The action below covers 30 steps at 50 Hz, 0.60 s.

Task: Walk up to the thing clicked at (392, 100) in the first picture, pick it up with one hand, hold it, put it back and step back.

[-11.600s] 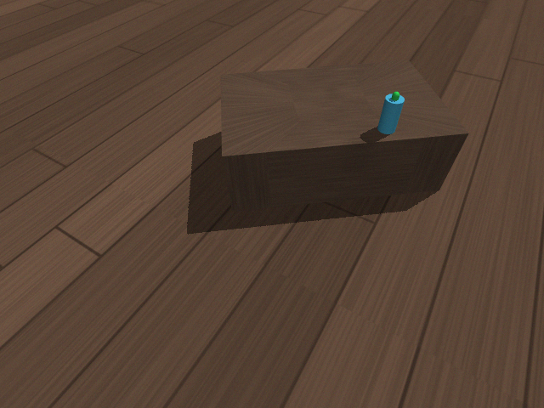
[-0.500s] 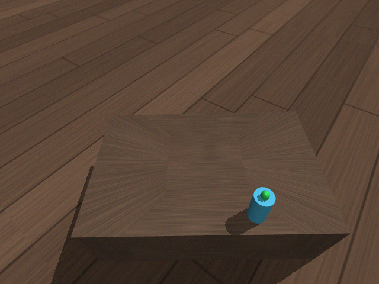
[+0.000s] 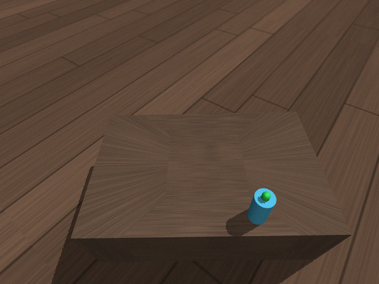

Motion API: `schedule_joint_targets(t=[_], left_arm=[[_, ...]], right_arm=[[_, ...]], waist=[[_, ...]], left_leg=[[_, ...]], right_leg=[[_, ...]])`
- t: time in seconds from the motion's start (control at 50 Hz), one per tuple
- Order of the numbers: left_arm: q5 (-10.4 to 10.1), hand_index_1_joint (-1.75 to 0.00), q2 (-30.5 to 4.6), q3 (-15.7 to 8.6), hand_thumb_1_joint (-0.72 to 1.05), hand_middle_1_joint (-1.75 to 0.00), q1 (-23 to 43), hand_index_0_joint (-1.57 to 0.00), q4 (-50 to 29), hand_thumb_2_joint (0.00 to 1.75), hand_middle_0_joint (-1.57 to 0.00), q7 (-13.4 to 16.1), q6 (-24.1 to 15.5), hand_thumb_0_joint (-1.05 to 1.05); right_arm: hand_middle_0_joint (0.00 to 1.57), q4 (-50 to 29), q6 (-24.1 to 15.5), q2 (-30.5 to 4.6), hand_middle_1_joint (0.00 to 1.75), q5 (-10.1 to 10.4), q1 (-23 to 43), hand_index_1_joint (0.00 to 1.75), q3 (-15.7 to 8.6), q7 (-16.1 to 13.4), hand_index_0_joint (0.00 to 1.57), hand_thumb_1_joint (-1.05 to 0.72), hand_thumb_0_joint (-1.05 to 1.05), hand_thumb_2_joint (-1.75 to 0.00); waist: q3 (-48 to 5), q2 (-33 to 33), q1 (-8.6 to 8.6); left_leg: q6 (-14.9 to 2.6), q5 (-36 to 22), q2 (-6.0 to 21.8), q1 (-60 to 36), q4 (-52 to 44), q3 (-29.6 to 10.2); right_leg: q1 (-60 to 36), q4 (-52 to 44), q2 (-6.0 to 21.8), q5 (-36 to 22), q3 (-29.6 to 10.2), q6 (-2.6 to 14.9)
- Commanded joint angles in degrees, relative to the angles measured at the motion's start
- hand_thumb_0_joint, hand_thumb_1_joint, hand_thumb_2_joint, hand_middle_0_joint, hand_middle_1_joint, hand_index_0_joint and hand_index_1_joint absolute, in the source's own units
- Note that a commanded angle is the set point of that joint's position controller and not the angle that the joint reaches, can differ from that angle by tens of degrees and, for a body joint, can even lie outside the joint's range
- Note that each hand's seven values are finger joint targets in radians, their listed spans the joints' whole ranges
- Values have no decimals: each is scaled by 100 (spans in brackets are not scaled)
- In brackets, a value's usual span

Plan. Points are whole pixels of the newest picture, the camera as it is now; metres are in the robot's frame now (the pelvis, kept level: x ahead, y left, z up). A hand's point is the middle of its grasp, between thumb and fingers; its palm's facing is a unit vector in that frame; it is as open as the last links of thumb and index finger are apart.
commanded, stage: stand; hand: right
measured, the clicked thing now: (261, 205) +0.43 -0.23 -0.33
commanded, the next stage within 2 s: go down in 0.56 s
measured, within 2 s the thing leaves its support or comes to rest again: neither
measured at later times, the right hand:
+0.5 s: hand out of the picture +0.07 -0.25 -0.16, palm faces -0.02 +0.94 -0.34, open 7.4 cm
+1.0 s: hand (318, 283) +0.15 -0.27 -0.15, palm faces +0.04 +0.94 -0.34, open 13.5 cm
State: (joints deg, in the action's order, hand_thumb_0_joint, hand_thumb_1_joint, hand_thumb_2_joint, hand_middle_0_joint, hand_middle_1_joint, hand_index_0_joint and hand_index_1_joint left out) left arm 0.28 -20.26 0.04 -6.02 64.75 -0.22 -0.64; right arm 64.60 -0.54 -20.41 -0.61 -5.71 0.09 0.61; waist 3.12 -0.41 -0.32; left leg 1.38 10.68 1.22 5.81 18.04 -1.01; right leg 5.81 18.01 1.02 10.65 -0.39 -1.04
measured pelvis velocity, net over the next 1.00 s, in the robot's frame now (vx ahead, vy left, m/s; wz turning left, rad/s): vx -0.01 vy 0.00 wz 0.00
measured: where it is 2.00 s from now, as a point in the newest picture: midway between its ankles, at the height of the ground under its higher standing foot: outside the picture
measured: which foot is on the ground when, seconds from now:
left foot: down 0.00-1.00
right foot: down 0.00-1.00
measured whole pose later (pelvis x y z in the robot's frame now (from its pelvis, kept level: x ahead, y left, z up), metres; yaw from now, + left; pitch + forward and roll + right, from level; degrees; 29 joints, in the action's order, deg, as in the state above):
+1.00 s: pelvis -0.01 +0.00 -0.02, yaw +0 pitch +5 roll +1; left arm -2.2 -13.8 -0.5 -13.8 43.3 2.6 -2.5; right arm 52.0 8.1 -20.3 -4.9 0.3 -9.9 3.3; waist 0.0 0.2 0.9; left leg 1.2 15.7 0.5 20.3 31.1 -0.7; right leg 21.2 32.9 1.6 16.5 -1.0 -1.1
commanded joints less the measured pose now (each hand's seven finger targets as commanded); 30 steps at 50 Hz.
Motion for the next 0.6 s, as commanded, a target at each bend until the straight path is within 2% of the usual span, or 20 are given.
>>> schedule_joint_targets(t=[0.0,0.12,0.24,0.32,0.46,0.58], left_arm=[[21,-30,-1280,-246,90,-30,165,-20,-344,90,-20,86,-112,0],[18,-30,-1269,-245,90,-30,121,-20,-356,90,-20,86,-125,0],[3,-30,-1267,-243,90,-30,138,-20,-364,90,-20,83,-116,0],[25,-30,-1272,-244,90,-30,151,-20,-366,90,-20,88,-117,0],[18,-30,-1259,-245,90,-30,120,-20,-350,90,-20,86,-109,0],[29,-30,-1261,-259,90,-30,68,-20,-355,90,-20,68,-96,0]], right_arm=[[20,-318,-101,-1199,30,28,146,30,-233,-93,20,-90,0,-90],[20,-338,-103,-1214,30,36,160,30,-240,-102,20,-90,0,-90],[20,-329,-100,-1222,30,18,140,30,-236,-103,20,-90,0,-90],[20,-350,-101,-1210,30,29,164,30,-241,-101,20,-90,0,-90],[20,-332,-91,-1214,30,13,125,30,-248,-86,20,-90,0,-90],[20,-326,-110,-1231,30,8,111,30,-256,-94,20,-90,0,-90]], waist=[[-561,109,15],[-603,60,25],[-460,40,28],[-556,42,21],[-361,74,22],[-453,-20,50]], left_leg=[[-221,-1078,617,-101,-205,-389],[-222,-1211,637,-182,-144,-377],[-209,-993,627,-85,-212,-373],[-228,-1043,633,-125,-191,-390],[-221,-623,595,1,-294,-408],[-243,-653,610,16,-297,-411]], right_leg=[[-135,-166,646,-1132,-411,216],[-173,-162,669,-1300,-425,202],[-104,-240,649,-1018,-445,192],[-169,-204,657,-1113,-425,194],[-30,-278,614,-655,-413,191],[-107,-228,639,-731,-446,206]])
